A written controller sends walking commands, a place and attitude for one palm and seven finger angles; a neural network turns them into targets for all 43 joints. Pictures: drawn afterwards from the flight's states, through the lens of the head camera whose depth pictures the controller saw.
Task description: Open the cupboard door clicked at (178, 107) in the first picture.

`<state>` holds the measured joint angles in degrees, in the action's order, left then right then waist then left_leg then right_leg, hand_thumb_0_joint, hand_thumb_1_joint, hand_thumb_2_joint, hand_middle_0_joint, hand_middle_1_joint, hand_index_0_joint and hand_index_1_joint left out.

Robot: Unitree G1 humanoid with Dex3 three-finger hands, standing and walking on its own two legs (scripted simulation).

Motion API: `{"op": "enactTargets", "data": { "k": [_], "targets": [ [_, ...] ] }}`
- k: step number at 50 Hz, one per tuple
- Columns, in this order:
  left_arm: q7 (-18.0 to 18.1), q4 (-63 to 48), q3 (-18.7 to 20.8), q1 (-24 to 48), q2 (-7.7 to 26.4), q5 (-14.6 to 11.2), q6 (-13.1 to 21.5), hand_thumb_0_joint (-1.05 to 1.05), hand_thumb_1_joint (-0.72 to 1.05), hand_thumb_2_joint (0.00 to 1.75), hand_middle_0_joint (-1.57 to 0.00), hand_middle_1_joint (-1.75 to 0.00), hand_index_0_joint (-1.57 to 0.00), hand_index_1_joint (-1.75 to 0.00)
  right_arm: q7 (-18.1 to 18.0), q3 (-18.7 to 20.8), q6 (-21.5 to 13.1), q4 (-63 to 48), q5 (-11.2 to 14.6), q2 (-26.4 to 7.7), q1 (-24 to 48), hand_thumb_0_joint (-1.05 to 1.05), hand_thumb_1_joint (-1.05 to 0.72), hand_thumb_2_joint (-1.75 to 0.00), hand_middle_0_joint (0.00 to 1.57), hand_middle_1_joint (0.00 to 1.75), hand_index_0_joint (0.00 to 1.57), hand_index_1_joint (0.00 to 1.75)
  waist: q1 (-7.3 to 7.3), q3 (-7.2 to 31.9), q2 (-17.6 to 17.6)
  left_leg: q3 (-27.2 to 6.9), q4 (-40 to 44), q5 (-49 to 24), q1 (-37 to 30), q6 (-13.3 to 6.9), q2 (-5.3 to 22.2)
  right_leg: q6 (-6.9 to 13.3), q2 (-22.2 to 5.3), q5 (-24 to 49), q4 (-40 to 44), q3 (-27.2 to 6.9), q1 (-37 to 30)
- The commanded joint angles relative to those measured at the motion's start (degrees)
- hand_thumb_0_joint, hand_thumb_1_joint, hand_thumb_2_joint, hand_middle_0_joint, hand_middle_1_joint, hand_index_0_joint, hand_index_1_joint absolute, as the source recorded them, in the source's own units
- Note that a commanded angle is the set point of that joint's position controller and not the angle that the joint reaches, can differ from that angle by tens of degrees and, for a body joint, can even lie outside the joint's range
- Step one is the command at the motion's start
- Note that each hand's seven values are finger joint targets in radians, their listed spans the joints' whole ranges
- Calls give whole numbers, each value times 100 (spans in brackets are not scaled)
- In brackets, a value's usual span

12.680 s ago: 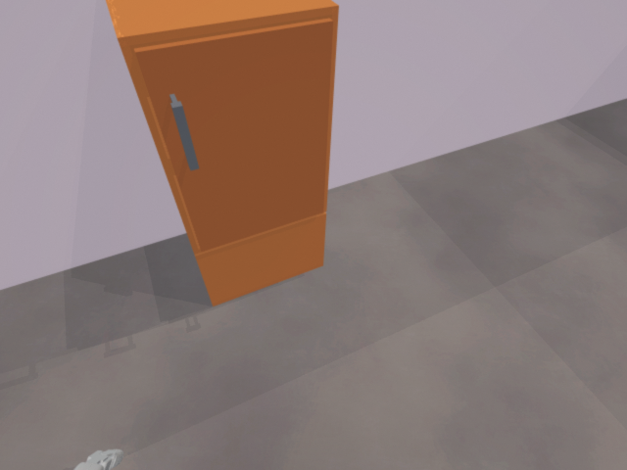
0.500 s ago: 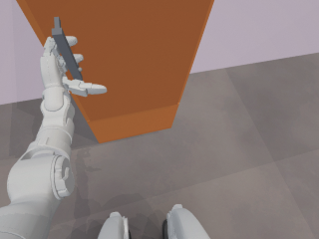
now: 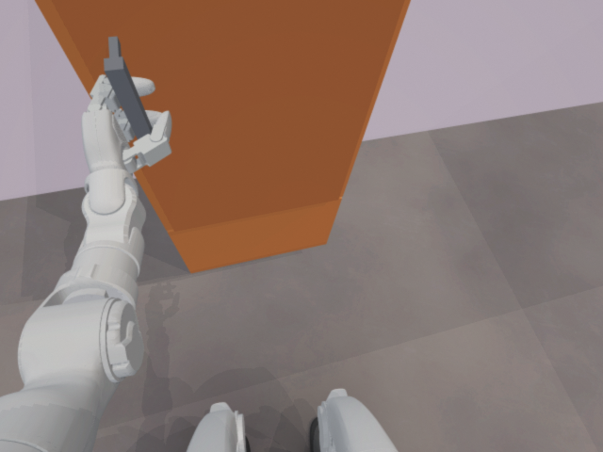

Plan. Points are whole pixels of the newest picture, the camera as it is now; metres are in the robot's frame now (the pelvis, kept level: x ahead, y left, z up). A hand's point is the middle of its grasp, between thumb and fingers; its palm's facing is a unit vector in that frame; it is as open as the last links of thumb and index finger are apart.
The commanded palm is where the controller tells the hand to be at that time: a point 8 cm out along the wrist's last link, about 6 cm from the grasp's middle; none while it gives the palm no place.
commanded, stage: close the thumb around the handle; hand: left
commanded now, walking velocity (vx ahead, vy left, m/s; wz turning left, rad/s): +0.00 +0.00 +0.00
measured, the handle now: (135, 103) +0.56 +0.18 +0.07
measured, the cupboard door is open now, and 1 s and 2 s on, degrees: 0 33 35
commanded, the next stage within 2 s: pull the door open along its arc in 0.16 s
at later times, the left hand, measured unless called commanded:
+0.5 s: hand (164, 148) +0.49 +0.14 +0.06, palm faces +0.16 -0.99 -0.01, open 5.6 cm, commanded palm +0.43 +0.18 +0.07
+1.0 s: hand (253, 256) +0.34 +0.03 +0.07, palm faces +0.31 -0.95 -0.01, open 6.2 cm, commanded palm +0.26 +0.09 +0.07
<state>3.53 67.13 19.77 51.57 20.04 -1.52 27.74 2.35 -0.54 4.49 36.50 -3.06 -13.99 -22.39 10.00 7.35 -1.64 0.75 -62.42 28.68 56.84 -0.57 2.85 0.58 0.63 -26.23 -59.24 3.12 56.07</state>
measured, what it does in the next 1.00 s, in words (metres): stands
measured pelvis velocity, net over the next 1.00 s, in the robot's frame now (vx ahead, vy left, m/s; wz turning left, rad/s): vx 0.02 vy -0.03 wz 0.02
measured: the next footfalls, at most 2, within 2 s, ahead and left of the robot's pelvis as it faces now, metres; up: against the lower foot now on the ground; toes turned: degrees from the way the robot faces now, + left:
none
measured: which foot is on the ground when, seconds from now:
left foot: down 0.00-1.00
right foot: down 0.00-1.00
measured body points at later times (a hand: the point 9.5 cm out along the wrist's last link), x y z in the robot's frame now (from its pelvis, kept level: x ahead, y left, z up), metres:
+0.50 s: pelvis +0.00 +0.00 +0.00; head +0.13 +0.00 +0.44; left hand +0.48 +0.19 +0.06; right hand +0.01 -0.26 -0.12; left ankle +0.00 +0.11 -0.66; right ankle +0.01 -0.12 -0.66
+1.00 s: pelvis +0.02 -0.03 +0.02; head +0.06 -0.03 +0.47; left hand +0.31 +0.08 +0.07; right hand +0.21 -0.22 -0.07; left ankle +0.00 +0.11 -0.66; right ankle +0.01 -0.12 -0.66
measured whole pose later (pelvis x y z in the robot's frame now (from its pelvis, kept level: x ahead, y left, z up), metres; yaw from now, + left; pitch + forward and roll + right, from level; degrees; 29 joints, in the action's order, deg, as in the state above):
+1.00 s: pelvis +0.02 -0.03 +0.02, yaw +1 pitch +14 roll +1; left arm 32.5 14.0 -12.1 0.3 -6.4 4.9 12.6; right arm 3.3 -0.7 2.0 30.4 -4.5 -7.8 -8.8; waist 1.9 9.6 -0.9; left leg 0.9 -54.9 28.3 39.9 1.7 2.4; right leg 2.5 0.5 -28.1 -55.5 3.0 40.9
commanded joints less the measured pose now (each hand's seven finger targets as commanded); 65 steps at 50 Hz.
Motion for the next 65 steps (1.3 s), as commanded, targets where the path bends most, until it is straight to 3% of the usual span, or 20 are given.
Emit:
{"op": "enactTargets", "data": {
  "k": [1, 6, 8, 10, 12, 14, 21, 26, 28, 31, 32, 33, 35, 38, 41, 45, 50, 57, 61, 65],
  "targets": [
    [64, -1294, -5, 2684, 1003, 24, 496, 0, 90, 90, -40, -135, -40, -135, -73, 363, -98, -212, -19, -1007, -971, 0, -90, -90, 20, 30, 20, 30, 117, 2724, -467, -311, 583, -2474, -2071, -34, -187, 35, 190, 2117, 605, -90, -1136],
    [91, -1285, 6, 2736, 974, 42, 513, 0, 90, 90, -40, -135, -40, -135, -69, 379, -104, -192, -29, -999, -964, 0, -90, -90, 20, 30, 20, 30, 130, 2792, -463, -297, 555, -2477, -2103, -42, -194, 29, 186, 2127, 599, -91, -1134],
    [122, -1258, 184, 2529, 1216, 68, 492, 0, 90, 90, -40, -135, -40, -135, -73, 364, -90, -235, -26, -1010, -940, 0, -90, -90, 20, 30, 20, 30, 6, 2888, -524, -260, 559, -2502, -1985, -29, -213, 29, 173, 2208, 583, -124, -1300],
    [121, -1212, 55, 2646, 1087, 81, 462, 0, 90, 90, -40, -135, -40, -135, -71, 357, -95, -218, -22, -997, -914, 0, -90, -90, 20, 30, 20, 30, 114, 2712, -368, -241, 571, -2287, -1855, -59, -212, 2, 176, 2113, 652, -140, -1297],
    [111, -1259, 125, 2574, 1182, 92, 495, 0, 90, 90, -40, -135, -40, -135, -85, 366, -93, -237, -17, -1002, -922, 0, -90, -90, 20, 30, 20, 30, 51, 2852, -434, -243, 570, -2358, -1904, -48, -215, 17, 168, 2177, 618, -147, -1349],
    [82, -1342, -137, 2654, 870, 85, 504, 0, 90, 90, -40, -135, -40, -135, -72, 368, -102, -234, -21, -967, -891, 0, -90, -90, 20, 30, 20, 30, 101, 2869, -568, -249, 556, -2424, -2049, -33, -209, 21, 171, 2187, 621, -133, -1236],
    [36, -1849, -170, 1494, 542, -112, 498, 0, 90, 90, -40, -135, -40, -135, -3, 422, -102, -402, 24, -941, -816, 0, -90, -90, 20, 30, 20, 30, -208, 3058, -436, -158, 668, -2716, -2215, -25, -219, 52, 204, 2530, 644, -105, -1658],
    [53, -2691, -501, 59, -47, -276, 356, 0, 90, 90, -40, -135, -40, -135, 53, 465, -127, -628, 121, -858, -598, 0, -90, -90, 20, 30, 20, 30, -424, 2788, -59, -41, 888, -2763, -2128, -45, -239, 54, 213, 2824, 784, -81, -2156],
    [89, -3441, -660, -672, -275, -343, 321, 0, 90, 90, -40, -135, -40, -135, 90, 484, -166, -747, 154, -794, -470, 0, -90, -90, 20, 30, 20, 30, -619, 2927, -200, 23, 971, -3059, -2311, -32, -242, 61, 195, 3097, 801, -76, -2402],
    [156, -4091, -1138, -1628, -781, -417, 170, 0, 90, 90, -40, -135, -40, -135, 107, 472, -224, -898, 204, -723, -270, 0, -90, -90, 20, 30, 20, 30, -651, 2422, 145, 59, 1112, -2957, -2200, -60, -238, 62, 174, 3168, 923, -42, -2599],
    [936, -4567, -456, -1721, -937, -766, 115, 0, 90, 90, -40, -135, -40, -135, 103, 465, -273, -973, 178, -581, 24, 0, -90, -90, 20, 30, 20, 30, -1030, 2407, 46, 131, 1168, -2885, -2061, 13, -247, 61, 161, 3017, 925, 6, -2705],
    [1330, -4713, -1037, -2092, -1449, -570, 23, 0, 90, 90, -40, -135, -40, -135, 138, 431, -335, -986, 115, -528, 111, 0, -90, -90, 20, 30, 20, 30, -897, 2286, 20, 121, 1185, -2733, -2115, 38, -261, 43, 155, 2861, 920, 47, -2621],
    [2041, -5019, -1056, -2657, -1556, -274, -62, 0, 90, 90, -40, -135, -40, -135, 187, 444, -411, -985, 20, -514, 209, 0, -90, -90, 20, 30, 20, 30, -968, 2150, 416, 92, 1185, -2663, -1967, 51, -251, 58, 114, 2814, 880, 68, -2707],
    [2869, -5469, -1412, -3253, -1920, 278, -206, 0, 90, 90, -40, -135, -40, -135, 223, 435, -447, -1064, -75, -393, 500, 0, -90, -90, 20, 30, 20, 30, -1063, 2064, 320, 109, 1197, -2563, -1953, 68, -278, 93, 46, 2753, 861, 20, -2797],
    [3319, -5834, -1681, -3887, -2206, 708, -464, 0, 90, 90, -40, -135, -40, -135, 183, 388, -484, -1159, -183, -257, 800, 0, -90, -90, 20, 30, 20, 30, -1162, 2027, 415, 92, 1171, -2581, -1961, 82, -284, 142, 28, 2799, 851, 21, -2905],
    [3444, -6448, -2122, -4889, -2693, 759, -911, 0, 90, 90, -40, -135, -40, -135, 78, 271, -488, -1288, -172, -66, 1282, 0, -90, -90, 20, 30, 20, 30, -1302, 1994, 558, 126, 1234, -2331, -2021, 106, -358, 136, -41, 2859, 1025, -48, -3274],
    [3243, -7032, -2835, -5592, -3209, 610, -1377, 0, 90, 90, -40, -135, -40, -135, 1, 177, -472, -1382, -98, 26, 1600, 0, -90, -90, 20, 30, 20, 30, -1160, 1590, 637, 57, 1252, -2164, -2200, 131, -384, 42, -129, 3179, 1244, -83, -3314],
    [2914, -7643, -3517, -6608, -3561, 619, -1755, 0, 90, 90, -40, -135, -40, -135, 41, 101, -467, -1580, -23, 100, 1676, 0, -90, -90, 20, 30, 20, 30, -1032, 1422, 546, 5, 1202, -2139, -2329, 155, -438, -86, -293, 4173, 1367, -229, -3552],
    [2896, -7741, -3914, -6221, -3820, 687, -1848, 0, 90, 90, -40, -135, -40, -135, 49, 105, -550, -1588, -17, 80, 1642, 0, -90, -90, 20, 30, 20, 30, -834, 1310, 593, -99, 1130, -1934, -2284, 150, -466, -141, -383, 4175, 1435, -320, -3417],
    [3069, -7304, -3445, -5408, -3392, 788, -1748, 0, 90, 90, -40, -135, -40, -135, -52, 138, -601, -1445, -80, 23, 1592, 0, -90, -90, 20, 30, 20, 30, -811, 1269, 687, -177, 1011, -1602, -2037, 144, -501, -186, -447, 3544, 1481, -493, -3095]
  ]
}}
